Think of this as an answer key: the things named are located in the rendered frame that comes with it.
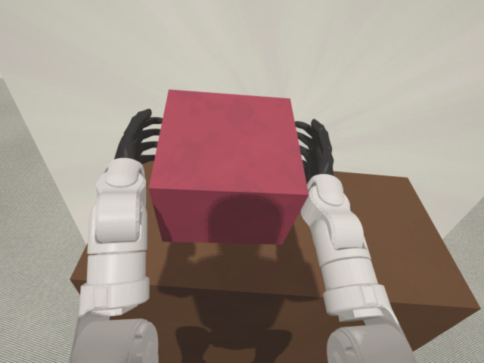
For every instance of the robot left upper arm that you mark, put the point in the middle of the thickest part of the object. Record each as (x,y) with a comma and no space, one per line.
(117,341)

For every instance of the left robot hand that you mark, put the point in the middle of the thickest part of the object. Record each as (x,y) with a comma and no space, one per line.
(130,145)

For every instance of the right robot forearm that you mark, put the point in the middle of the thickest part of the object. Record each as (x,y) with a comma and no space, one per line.
(352,291)

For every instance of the carton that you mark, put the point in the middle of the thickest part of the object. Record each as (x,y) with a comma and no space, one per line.
(228,169)

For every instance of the right robot hand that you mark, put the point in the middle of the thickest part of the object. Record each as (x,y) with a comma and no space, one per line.
(319,159)

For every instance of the left robot forearm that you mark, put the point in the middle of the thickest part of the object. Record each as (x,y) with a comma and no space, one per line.
(117,229)

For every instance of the robot right upper arm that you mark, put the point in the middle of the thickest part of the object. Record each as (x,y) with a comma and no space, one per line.
(376,343)

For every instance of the pedestal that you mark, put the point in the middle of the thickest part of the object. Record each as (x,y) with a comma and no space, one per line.
(263,303)

